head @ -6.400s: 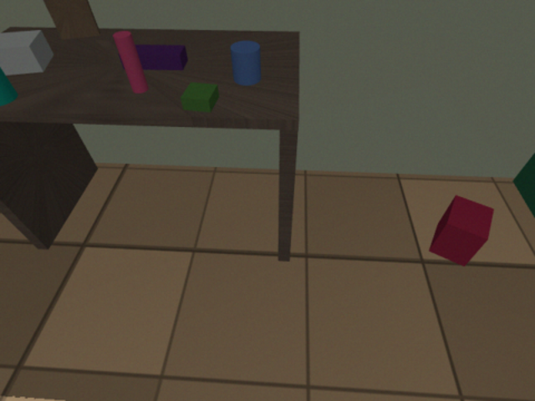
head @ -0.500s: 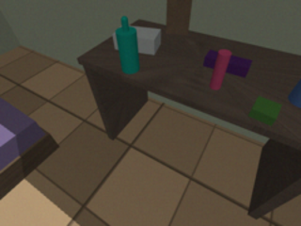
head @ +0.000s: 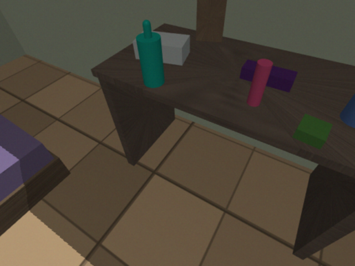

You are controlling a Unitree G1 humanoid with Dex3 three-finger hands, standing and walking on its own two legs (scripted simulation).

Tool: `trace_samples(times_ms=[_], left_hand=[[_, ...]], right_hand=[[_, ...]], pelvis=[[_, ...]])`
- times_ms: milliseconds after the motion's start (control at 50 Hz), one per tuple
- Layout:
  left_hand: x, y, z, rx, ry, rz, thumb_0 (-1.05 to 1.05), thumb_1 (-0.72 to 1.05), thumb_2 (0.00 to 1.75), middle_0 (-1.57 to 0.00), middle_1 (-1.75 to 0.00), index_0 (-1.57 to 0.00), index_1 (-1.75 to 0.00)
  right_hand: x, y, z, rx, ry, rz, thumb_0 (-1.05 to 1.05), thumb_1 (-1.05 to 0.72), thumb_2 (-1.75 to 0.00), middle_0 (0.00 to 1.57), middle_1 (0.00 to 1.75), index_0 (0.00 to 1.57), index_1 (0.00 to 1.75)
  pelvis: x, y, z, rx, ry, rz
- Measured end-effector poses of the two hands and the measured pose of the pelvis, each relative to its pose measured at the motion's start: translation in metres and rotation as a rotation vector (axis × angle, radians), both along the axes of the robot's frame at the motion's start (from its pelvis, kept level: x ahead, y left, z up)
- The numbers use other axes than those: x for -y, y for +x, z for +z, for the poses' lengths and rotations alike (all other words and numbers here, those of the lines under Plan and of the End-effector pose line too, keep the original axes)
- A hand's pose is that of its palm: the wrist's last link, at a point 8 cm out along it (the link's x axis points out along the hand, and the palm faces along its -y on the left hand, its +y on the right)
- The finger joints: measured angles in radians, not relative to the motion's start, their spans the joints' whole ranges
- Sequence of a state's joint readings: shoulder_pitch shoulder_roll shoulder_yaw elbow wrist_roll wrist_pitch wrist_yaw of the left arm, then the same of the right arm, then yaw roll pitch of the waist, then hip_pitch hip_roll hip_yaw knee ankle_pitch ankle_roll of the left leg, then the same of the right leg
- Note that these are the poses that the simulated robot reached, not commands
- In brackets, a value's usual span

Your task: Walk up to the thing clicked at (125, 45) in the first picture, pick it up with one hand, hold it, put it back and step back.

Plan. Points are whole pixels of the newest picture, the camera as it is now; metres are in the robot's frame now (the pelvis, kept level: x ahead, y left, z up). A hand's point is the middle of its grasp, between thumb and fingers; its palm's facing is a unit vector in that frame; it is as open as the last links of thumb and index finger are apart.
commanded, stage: stand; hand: left
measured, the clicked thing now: (258, 84) +0.64 -0.23 +0.05
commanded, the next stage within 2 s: walk up in 0.06 s
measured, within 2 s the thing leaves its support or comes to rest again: neither
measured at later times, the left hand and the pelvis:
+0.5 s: hand out of the picture +0.15 +0.15 -0.17, palm faces -0.26 -0.90 -0.34, open 7.3 cm; pelvis +0.01 -0.10 -0.04, yaw -16 degrees
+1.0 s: hand (186, 211) +0.31 +0.01 -0.16, palm faces -0.46 -0.78 -0.43, open 7.3 cm; pelvis +0.08 -0.19 -0.04, yaw -28 degrees
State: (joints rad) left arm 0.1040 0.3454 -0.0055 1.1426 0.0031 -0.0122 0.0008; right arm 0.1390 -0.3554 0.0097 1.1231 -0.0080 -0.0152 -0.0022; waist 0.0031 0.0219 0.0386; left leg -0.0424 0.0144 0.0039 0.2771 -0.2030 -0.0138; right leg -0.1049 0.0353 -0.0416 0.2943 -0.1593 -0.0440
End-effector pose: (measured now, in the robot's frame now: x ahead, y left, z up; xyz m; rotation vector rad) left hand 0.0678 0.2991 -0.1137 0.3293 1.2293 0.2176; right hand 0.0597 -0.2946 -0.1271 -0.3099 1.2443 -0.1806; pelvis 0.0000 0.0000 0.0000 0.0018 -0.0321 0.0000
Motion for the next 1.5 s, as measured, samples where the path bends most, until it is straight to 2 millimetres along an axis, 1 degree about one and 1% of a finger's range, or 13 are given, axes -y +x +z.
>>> trace_samples(times_ms=[120, 240, 400, 460, 600, 680, 780, 860, 980, 1100, 1200, 1340, 1500], left_hand=[[-0.003, 0.004, -0.002, -0.008, -0.009, -0.035, 0.00, 0.91, 0.89, -0.20, -0.30, -0.21, -0.30], [0.003, 0.029, -0.002, -0.023, -0.006, -0.109, 0.00, 0.91, 0.89, -0.20, -0.30, -0.21, -0.30], [0.056, 0.081, -0.016, 0.039, 0.016, -0.241, 0.00, 0.91, 0.89, -0.20, -0.30, -0.20, -0.30], [0.084, 0.086, -0.022, 0.055, -0.003, -0.262, 0.00, 0.91, 0.89, -0.20, -0.30, -0.20, -0.30], [0.127, 0.102, -0.027, 0.011, -0.067, -0.340, 0.00, 0.91, 0.89, -0.21, -0.30, -0.21, -0.30], [0.143, 0.138, -0.041, 0.014, -0.058, -0.385, 0.00, 0.90, 0.89, -0.21, -0.30, -0.21, -0.30], [0.174, 0.181, -0.032, 0.029, -0.052, -0.448, 0.00, 0.91, 0.89, -0.20, -0.30, -0.21, -0.30], [0.200, 0.213, -0.020, 0.050, -0.027, -0.502, 0.00, 0.91, 0.89, -0.20, -0.30, -0.21, -0.30], [0.245, 0.250, -0.012, 0.133, 0.038, -0.568, 0.00, 0.91, 0.89, -0.20, -0.30, -0.21, -0.30], [0.279, 0.264, -0.003, 0.162, 0.036, -0.609, 0.00, 0.91, 0.89, -0.20, -0.30, -0.21, -0.30], [0.291, 0.277, -0.011, 0.185, 0.012, -0.632, 0.00, 0.90, 0.89, -0.21, -0.30, -0.21, -0.30], [0.291, 0.284, -0.027, 0.163, -0.012, -0.607, 0.00, 0.90, 0.89, -0.21, -0.30, -0.21, -0.30], [0.276, 0.259, -0.027, 0.100, 0.020, -0.613, 0.00, 0.91, 0.89, -0.21, -0.30, -0.21, -0.30]], right_hand=[[0.008, 0.001, 0.002, 0.064, -0.026, -0.033, 0.00, -0.91, -0.89, 0.21, 0.30, 0.21, 0.30], [0.057, -0.028, 0.016, 0.116, -0.136, -0.125, 0.00, -0.90, -0.89, 0.21, 0.30, 0.21, 0.30], [0.148, -0.067, 0.005, 0.069, -0.228, -0.211, 0.00, -0.90, -0.89, 0.21, 0.30, 0.21, 0.30], [0.167, -0.071, 0.004, 0.057, -0.230, -0.258, 0.01, -0.91, -0.89, 0.20, 0.30, 0.20, 0.30], [0.161, -0.069, 0.019, 0.100, -0.196, -0.273, 0.01, -0.91, -0.89, 0.20, 0.30, 0.20, 0.30], [0.152, -0.094, 0.018, 0.075, -0.212, -0.323, 0.00, -0.91, -0.89, 0.21, 0.30, 0.21, 0.30], [0.151, -0.124, 0.025, -0.011, -0.185, -0.424, 0.00, -0.90, -0.89, 0.21, 0.30, 0.21, 0.30], [0.165, -0.132, 0.023, -0.040, -0.159, -0.445, 0.01, -0.90, -0.89, 0.21, 0.30, 0.21, 0.30], [0.203, -0.124, -0.009, -0.048, -0.122, -0.490, 0.01, -0.90, -0.89, 0.21, 0.30, 0.21, 0.30], [0.218, -0.084, -0.022, 0.041, -0.087, -0.505, 0.01, -0.91, -0.89, 0.20, 0.30, 0.20, 0.30], [0.214, -0.064, -0.028, 0.071, -0.071, -0.504, 0.00, -0.91, -0.89, 0.20, 0.30, 0.20, 0.30], [0.200, -0.064, -0.024, 0.063, -0.061, -0.514, 0.00, -0.91, -0.89, 0.21, 0.30, 0.21, 0.30], [0.212, -0.067, -0.022, 0.082, -0.078, -0.554, 0.01, -0.91, -0.89, 0.21, 0.30, 0.21, 0.30]], pelvis=[[0.002, -0.004, -0.005, -0.001, 0.015, -0.046], [0.022, -0.007, -0.012, 0.014, 0.020, -0.136], [0.079, 0.003, -0.041, 0.033, -0.007, -0.228], [0.094, 0.006, -0.043, 0.042, -0.008, -0.263], [0.106, 0.030, -0.031, 0.024, -0.019, -0.330], [0.116, 0.046, -0.038, 0.027, 0.000, -0.373], [0.140, 0.062, -0.027, 0.026, -0.001, -0.408], [0.159, 0.070, -0.024, 0.017, -0.006, -0.439], [0.190, 0.074, -0.040, 0.020, -0.012, -0.471], [0.200, 0.084, -0.036, 0.013, 0.003, -0.509], [0.197, 0.089, -0.042, 0.007, 0.004, -0.524], [0.193, 0.089, -0.044, 0.017, 0.003, -0.546], [0.190, 0.081, -0.041, 0.020, 0.005, -0.561]])
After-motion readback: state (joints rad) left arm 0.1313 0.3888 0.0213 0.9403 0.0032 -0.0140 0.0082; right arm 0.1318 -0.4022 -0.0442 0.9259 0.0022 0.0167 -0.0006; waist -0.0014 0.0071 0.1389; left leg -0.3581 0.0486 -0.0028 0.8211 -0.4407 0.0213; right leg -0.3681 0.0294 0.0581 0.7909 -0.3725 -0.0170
